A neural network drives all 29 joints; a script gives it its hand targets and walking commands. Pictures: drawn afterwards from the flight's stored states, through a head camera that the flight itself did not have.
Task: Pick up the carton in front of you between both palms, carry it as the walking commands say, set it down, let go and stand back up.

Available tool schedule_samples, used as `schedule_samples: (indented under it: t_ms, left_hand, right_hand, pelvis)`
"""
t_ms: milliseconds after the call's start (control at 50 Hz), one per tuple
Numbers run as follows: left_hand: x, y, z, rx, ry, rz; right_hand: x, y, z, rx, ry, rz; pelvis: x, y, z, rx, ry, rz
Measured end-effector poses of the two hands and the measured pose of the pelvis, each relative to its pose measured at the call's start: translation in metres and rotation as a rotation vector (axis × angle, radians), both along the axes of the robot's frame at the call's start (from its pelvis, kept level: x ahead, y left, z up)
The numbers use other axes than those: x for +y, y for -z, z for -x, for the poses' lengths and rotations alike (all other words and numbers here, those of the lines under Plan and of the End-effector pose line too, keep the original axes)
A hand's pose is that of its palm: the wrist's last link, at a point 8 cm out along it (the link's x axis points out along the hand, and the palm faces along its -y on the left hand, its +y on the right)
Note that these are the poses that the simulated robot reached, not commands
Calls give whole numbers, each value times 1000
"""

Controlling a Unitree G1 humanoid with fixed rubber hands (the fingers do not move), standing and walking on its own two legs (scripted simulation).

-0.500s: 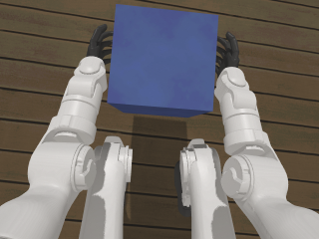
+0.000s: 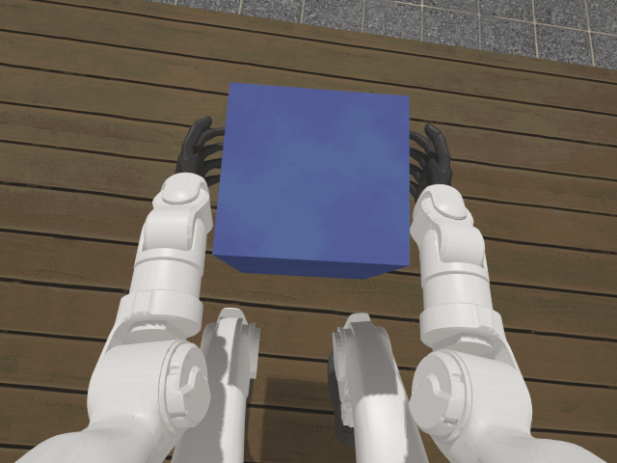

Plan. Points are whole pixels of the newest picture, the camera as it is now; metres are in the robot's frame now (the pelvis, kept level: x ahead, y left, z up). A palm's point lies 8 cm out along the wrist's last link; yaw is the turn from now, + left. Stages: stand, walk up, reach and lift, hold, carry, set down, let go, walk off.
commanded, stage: reach and lift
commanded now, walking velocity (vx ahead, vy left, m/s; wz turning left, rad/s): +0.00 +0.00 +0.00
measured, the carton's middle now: (310, 200) +0.46 +0.00 -0.12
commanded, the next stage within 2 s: hold in 1.98 s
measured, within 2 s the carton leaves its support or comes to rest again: neither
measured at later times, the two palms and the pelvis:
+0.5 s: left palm (137, 158) +0.41 +0.15 +0.11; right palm (511, 162) +0.41 -0.15 +0.12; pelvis +0.06 +0.00 +0.15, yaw +1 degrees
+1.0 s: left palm (2, 78) +0.37 +0.15 +0.25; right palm out of the picture +0.38 -0.15 +0.26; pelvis +0.07 +0.00 +0.24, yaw +1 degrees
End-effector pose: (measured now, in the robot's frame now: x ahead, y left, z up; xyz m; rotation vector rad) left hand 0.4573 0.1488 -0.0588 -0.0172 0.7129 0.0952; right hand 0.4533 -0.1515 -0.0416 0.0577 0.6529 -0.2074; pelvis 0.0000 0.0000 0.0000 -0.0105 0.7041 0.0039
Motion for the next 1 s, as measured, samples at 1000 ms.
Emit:
schedule_samples:
  t_ms: [1000]
  left_hand:
    - [-2,-312,88,-27,-47,-24]
  right_hand:
    - [-2,-302,76,-23,-71,4]
  pelvis:
    - [-4,-239,-72,-696,-5,-20]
